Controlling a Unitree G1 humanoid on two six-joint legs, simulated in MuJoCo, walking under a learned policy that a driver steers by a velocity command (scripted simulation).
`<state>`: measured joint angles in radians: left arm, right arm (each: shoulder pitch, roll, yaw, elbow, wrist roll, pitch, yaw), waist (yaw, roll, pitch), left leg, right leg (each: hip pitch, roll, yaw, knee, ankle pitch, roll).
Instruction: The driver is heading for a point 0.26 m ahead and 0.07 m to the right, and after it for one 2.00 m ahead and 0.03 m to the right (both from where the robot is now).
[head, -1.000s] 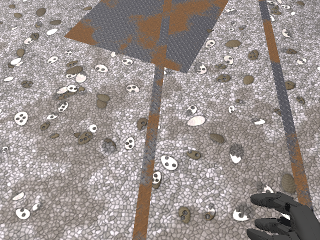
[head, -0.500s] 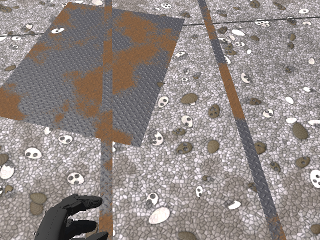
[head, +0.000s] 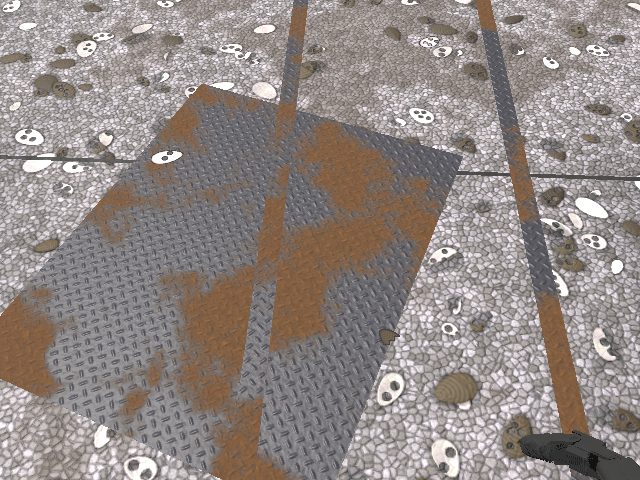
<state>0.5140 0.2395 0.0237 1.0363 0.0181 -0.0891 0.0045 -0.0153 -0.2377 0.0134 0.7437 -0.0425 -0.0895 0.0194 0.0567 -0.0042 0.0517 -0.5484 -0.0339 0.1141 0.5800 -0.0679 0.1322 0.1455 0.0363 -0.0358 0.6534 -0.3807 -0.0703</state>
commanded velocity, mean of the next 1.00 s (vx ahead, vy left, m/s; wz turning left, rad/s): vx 0.60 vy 0.00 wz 0.00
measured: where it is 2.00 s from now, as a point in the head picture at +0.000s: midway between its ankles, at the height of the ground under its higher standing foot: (360, 328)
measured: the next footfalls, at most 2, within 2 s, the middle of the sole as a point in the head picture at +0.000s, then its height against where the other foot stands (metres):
right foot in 0.42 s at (407, 390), level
left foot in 0.82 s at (327, 300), level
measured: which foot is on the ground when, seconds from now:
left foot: down 0.00-0.44, up 0.46-0.80, down 0.82-1.00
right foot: up 0.00-0.40, down 0.42-0.84, up 0.86-1.00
